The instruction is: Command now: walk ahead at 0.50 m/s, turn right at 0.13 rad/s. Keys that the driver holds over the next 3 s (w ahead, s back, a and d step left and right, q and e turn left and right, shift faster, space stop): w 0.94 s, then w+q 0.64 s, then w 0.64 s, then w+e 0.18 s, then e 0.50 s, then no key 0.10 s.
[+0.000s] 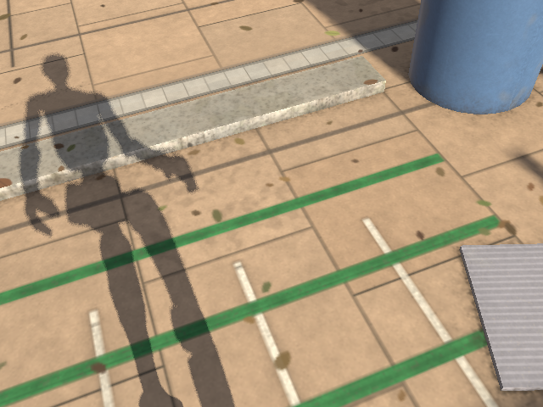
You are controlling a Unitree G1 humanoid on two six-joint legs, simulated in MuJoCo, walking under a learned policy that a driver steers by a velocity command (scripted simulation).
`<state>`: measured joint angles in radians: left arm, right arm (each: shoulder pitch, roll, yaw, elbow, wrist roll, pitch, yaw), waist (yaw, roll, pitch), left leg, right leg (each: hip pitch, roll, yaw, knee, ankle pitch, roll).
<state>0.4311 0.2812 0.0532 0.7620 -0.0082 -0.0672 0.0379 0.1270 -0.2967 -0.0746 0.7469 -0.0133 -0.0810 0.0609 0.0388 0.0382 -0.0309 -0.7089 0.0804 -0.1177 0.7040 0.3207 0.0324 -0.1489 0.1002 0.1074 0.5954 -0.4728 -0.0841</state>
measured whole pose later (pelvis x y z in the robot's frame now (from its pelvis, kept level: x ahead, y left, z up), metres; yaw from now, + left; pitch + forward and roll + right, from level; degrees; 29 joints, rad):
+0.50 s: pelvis +0.33 +0.12 -0.15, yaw +1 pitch +3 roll +1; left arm 0.16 0.23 0.03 0.71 0.00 -0.07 0.02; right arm 0.39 -0.20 -0.02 0.93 0.00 -0.09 0.01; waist -0.03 -0.05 0.00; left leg -0.18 -0.09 0.02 0.39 -0.26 0.07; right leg -0.75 -0.09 0.04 0.95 -0.07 0.03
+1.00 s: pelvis +0.60 +0.09 -0.14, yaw +1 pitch +2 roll -1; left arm 0.33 0.24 0.06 0.85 0.00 -0.09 -0.01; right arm 0.14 -0.30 -0.06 0.84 0.01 -0.06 0.00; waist 0.05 0.04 0.01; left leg -0.66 0.12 -0.06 0.85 -0.12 0.00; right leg -0.13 0.08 -0.02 0.25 -0.16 -0.07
